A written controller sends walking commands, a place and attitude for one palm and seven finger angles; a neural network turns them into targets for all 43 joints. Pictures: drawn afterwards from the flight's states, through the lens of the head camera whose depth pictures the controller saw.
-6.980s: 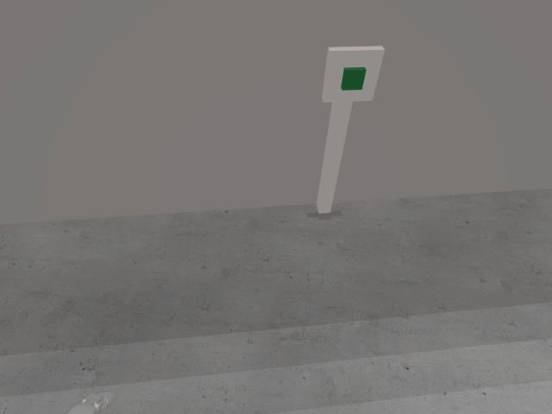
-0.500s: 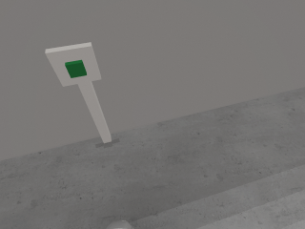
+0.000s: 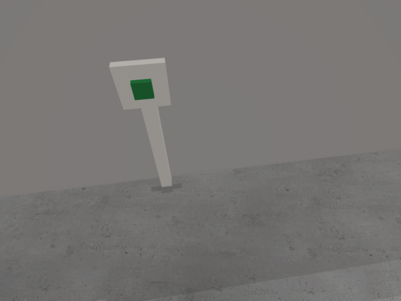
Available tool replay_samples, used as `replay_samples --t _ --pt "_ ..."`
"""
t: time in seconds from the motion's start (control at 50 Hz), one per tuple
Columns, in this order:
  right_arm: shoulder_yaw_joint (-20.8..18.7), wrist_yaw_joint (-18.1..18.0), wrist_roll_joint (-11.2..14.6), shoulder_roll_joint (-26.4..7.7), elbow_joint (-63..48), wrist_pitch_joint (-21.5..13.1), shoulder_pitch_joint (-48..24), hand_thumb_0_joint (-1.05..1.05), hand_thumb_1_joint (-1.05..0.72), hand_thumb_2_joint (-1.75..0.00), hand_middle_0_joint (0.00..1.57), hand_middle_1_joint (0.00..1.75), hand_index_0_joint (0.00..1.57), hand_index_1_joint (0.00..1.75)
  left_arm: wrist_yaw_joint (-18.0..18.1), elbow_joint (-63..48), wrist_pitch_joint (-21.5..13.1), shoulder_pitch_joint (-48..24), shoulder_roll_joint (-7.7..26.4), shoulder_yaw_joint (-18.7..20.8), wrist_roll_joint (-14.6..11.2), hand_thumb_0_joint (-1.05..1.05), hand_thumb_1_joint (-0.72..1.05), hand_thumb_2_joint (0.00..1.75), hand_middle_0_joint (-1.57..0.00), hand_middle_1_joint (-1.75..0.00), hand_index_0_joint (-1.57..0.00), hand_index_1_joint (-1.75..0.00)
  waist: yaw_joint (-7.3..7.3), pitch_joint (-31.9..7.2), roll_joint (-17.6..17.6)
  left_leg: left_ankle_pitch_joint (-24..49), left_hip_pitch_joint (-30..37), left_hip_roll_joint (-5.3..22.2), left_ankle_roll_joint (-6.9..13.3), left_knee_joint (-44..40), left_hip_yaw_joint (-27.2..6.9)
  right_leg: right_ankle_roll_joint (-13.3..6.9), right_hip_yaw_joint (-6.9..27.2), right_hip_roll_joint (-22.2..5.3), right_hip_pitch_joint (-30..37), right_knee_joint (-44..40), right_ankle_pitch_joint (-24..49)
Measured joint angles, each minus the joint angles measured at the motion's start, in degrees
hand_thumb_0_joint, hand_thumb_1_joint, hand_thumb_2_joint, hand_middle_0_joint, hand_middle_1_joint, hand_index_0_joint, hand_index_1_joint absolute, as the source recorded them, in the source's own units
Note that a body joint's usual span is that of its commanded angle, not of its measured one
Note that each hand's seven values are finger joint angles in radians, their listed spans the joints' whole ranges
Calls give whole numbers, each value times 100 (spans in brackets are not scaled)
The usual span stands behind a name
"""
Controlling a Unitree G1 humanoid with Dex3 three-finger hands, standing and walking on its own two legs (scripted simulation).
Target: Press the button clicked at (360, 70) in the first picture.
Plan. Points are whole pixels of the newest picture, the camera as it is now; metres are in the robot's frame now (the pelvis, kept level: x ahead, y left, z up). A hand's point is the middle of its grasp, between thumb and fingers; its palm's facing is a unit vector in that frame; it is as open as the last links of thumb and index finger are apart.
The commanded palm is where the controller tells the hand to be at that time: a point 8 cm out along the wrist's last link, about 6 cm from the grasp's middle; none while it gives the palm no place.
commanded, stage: turn to face it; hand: left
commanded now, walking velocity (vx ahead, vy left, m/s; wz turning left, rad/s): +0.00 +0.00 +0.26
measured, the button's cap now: (142, 89) +0.77 +0.24 -0.05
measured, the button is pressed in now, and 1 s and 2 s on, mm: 0 0 0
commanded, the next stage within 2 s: take the last steps up to it in 0.02 s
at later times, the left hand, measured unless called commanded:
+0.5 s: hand out of the picture -0.06 +0.15 -0.17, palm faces +0.22 -0.96 -0.17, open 7.4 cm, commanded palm none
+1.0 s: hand (143, 243) +0.28 +0.17 -0.17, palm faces +0.05 -0.97 -0.24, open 7.4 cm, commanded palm none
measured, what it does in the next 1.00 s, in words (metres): walks ahead: right foot, then left foot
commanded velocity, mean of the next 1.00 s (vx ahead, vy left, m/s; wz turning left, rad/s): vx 0.26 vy -0.06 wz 0.00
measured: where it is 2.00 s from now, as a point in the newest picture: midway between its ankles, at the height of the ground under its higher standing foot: (220, 292)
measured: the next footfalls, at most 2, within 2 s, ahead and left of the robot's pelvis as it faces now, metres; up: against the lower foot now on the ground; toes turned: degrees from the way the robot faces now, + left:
right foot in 0.04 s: +0.02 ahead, -0.12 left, +0.00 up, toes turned -2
left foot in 0.52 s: +0.08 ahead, +0.13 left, +0.00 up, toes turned +14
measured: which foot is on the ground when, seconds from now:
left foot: down 0.00-0.06, up 0.08-0.50, down 0.52-0.96, up 0.98-1.00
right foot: up 0.00-0.02, down 0.04-0.54, up 0.56-0.94, down 0.96-1.00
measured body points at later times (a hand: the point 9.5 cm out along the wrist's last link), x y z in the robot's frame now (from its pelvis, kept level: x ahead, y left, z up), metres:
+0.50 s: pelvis +0.03 +0.00 +0.00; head +0.04 +0.00 +0.45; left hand -0.07 +0.20 -0.15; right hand +0.12 -0.24 -0.15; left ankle +0.03 +0.12 -0.72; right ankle -0.02 -0.12 -0.74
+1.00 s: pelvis +0.19 -0.03 -0.02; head +0.21 -0.05 +0.43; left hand +0.28 +0.22 -0.15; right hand +0.10 -0.25 -0.18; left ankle +0.04 +0.12 -0.72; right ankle +0.29 -0.13 -0.74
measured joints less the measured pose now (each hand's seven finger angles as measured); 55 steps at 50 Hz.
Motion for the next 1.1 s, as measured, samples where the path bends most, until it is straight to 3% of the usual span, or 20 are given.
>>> replay_samples --t 0.04,0.08,0.12,0.18,0.24,0.38,0.46,0.52,0.6,0.68,0.78,0.9,0.96,1.0,1.04,1.1 --pt "-30 3 25 -13 65 17 101 0 -90 -90 21 30 20 30 8 -39 -90 4 -58 -33 -11 1 91 89 -20 -30 -19 -30 -11 -35 22 -58 -138 -53 -81 184 -49 -42 -38 52 386 -868 517" --pt "-89 4 67 -94 159 59 161 0 -90 -90 21 30 20 30 31 -10 -189 9 -190 -77 29 1 91 89 -20 -30 -20 -30 -3 -24 212 -547 -356 -7 -171 693 -156 -393 -163 151 499 -1064 481" --pt "-151 2 57 -146 233 146 242 0 -90 -90 21 30 20 30 25 -6 -217 84 -283 -141 46 1 91 89 -20 -30 -20 -30 -27 -58 267 -1256 -673 -61 -223 1682 -178 -562 -276 111 546 -1068 461" --pt "-207 25 22 -201 362 204 323 0 -90 -90 20 30 20 30 41 65 -234 226 -367 -153 36 1 91 89 -20 -30 -20 -30 -19 -110 242 -1214 -979 32 -301 2946 -93 -608 -382 49 743 -1349 582" --pt "-239 58 -19 -236 470 158 434 0 -90 -90 20 30 20 30 50 200 -317 388 -397 -129 37 1 92 89 -21 -30 -20 -30 -19 -179 227 -834 -1019 271 -366 3368 -37 -613 -518 49 947 -1652 692" --pt "-224 94 -53 -195 679 62 457 0 -91 -90 20 30 20 30 -12 605 -508 950 -360 -120 108 1 92 89 -20 -30 -20 -30 194 -306 74 -834 -609 688 -361 2293 261 -592 -681 50 1253 -2054 746" --pt "-157 89 -21 -88 659 -63 234 0 -91 -90 20 30 20 30 -49 936 -493 1292 -345 -107 126 1 92 89 -20 -30 -20 -30 367 -274 -76 -1013 -321 674 -279 1356 491 -501 -665 20 1344 -2046 649" --pt "-77 58 2 0 579 -263 84 0 -91 -90 20 30 20 30 -71 1196 -431 1556 -339 -90 76 1 91 89 -20 -30 -20 -30 424 -261 -140 -587 135 608 -220 311 711 -375 -631 15 1317 -1698 373" --pt "-2 -18 -21 230 495 -498 39 0 -91 -90 20 30 20 30 -115 1471 -197 1648 -308 -79 79 1 91 89 -20 -30 -19 -30 351 -254 -340 -602 371 552 -104 385 941 -456 -285 -59 508 406 -382" --pt "-48 -167 8 211 518 -574 314 -1 -94 -90 21 30 20 30 -190 1413 -168 1347 -271 -19 115 1 91 89 -20 -30 -19 -30 187 -284 -303 -523 856 518 -115 -183 983 -425 -226 -166 -416 1661 199" --pt "-13 -165 3 220 803 -556 791 -1 -93 -90 20 30 20 30 -221 1030 -240 732 -161 58 103 1 91 89 -20 -30 -19 -30 131 -228 -285 -449 1369 488 -175 -746 981 -282 -172 -373 -1090 1422 859" --pt "-61 -113 -51 251 1073 -451 1206 0 -91 -90 20 30 20 30 -261 695 -280 38 -114 96 64 1 91 89 -20 -30 -19 -30 -98 -55 -122 -830 1754 640 -426 -696 1026 -295 -341 -388 -1005 -97 1077" --pt "-86 -83 -46 242 1169 -399 1401 0 -91 -90 20 30 20 30 -279 567 -418 -140 -61 100 71 1 91 89 -20 -30 -19 -30 -180 -16 -25 -1347 1730 826 -566 -84 1011 -399 -488 -224 -552 -825 1202" --pt "-82 -55 9 218 1243 -319 1365 0 -91 -90 20 30 20 30 -234 537 -595 -263 -74 111 74 0 91 89 -20 -30 -19 -30 -140 80 69 -1762 1157 971 -345 1409 764 -571 -575 -125 -583 -545 1312" --pt "-100 -48 47 164 1229 -235 1205 0 -91 -90 20 30 20 30 -186 532 -656 -289 -153 75 39 0 91 89 -20 -30 -19 -30 -123 178 152 -1777 416 876 -162 3046 381 -687 -667 -49 -423 -459 1060" --pt "-134 -42 28 89 1099 -216 912 0 -91 -90 20 30 20 30 -116 614 -613 -128 -277 -1 26 0 91 89 -20 -30 -19 -30 -84 122 166 -1149 -482 839 -100 4093 350 -715 -734 60 -9 -931 1088"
